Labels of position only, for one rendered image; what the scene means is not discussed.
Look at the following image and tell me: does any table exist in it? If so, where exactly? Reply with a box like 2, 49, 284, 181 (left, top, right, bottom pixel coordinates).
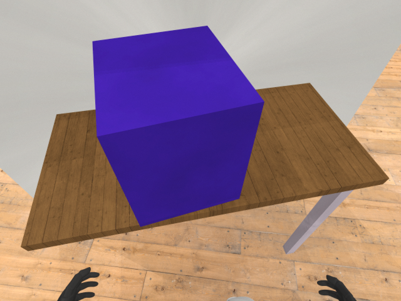
21, 83, 389, 255

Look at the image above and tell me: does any right robot hand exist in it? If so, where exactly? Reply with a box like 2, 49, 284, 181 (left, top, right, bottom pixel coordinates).
317, 275, 356, 301

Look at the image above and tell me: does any carton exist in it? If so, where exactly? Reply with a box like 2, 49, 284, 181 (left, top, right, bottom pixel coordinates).
92, 26, 264, 227

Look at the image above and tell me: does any left robot hand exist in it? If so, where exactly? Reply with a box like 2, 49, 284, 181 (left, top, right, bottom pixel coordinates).
57, 267, 100, 301

